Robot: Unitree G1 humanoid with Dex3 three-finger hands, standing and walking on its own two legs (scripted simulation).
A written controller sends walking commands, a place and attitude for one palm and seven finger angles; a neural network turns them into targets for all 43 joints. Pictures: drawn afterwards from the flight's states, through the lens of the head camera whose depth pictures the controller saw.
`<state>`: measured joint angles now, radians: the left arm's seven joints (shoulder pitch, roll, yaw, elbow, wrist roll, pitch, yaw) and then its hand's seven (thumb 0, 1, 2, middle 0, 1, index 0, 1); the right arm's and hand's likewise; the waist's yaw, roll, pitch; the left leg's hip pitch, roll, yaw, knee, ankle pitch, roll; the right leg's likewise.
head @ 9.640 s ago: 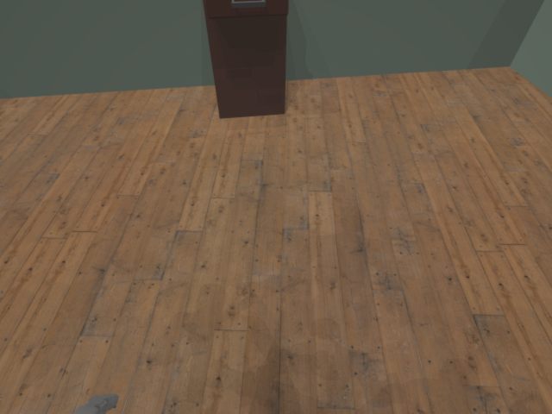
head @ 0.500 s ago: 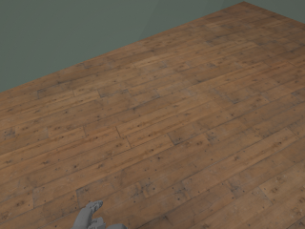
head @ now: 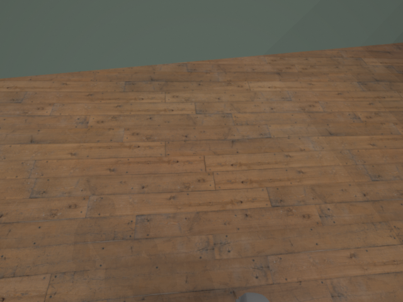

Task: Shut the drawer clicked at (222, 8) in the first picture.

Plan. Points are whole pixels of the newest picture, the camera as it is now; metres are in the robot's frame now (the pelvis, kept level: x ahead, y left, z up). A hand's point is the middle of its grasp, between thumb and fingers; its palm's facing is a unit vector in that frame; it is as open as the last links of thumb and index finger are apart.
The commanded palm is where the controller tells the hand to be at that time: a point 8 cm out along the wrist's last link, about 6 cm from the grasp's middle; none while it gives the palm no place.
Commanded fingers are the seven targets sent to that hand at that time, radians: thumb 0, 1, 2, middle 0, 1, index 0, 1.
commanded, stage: turn to face it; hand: left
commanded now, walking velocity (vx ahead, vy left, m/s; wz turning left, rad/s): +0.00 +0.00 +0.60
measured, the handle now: out of the picture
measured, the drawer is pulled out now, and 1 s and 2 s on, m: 0.19 0.19 0.19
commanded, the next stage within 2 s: none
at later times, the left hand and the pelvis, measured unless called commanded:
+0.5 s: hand out of the picture +0.00 +0.13 -0.15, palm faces +0.31 -0.91 -0.28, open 7.4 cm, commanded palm none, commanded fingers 0.00 0.90 0.90 -0.20 -0.30 -0.20 -0.30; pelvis -0.02 -0.08 +0.00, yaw +19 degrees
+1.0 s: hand out of the picture -0.13 +0.20 -0.17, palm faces +0.61 -0.75 -0.25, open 7.4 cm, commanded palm none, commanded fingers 0.00 0.90 0.90 -0.20 -0.30 -0.20 -0.30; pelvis -0.05 -0.02 +0.00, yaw +36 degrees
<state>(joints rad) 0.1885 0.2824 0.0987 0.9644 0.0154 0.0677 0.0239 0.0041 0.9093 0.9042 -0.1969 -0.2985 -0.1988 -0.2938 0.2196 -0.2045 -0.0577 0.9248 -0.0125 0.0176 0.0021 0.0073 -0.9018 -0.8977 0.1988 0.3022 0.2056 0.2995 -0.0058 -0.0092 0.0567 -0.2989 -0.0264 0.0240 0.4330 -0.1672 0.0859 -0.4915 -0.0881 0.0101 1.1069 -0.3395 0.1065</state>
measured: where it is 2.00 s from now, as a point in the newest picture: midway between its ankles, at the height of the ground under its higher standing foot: outside the picture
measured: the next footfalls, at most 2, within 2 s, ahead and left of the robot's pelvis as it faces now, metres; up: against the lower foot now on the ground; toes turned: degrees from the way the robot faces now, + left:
right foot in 0.28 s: +0.02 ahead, -0.17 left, +0.00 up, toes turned +9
left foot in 0.76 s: -0.07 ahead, +0.06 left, +0.00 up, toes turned +35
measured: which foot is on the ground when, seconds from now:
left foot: down 0.00-0.28, up 0.30-0.74, down 0.76-1.00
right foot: up 0.00-0.26, down 0.28-0.78, up 0.80-1.00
